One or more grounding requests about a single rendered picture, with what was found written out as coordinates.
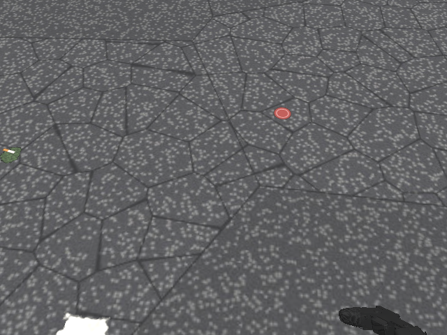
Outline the robot right hand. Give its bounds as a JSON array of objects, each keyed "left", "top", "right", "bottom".
[{"left": 339, "top": 306, "right": 427, "bottom": 335}]

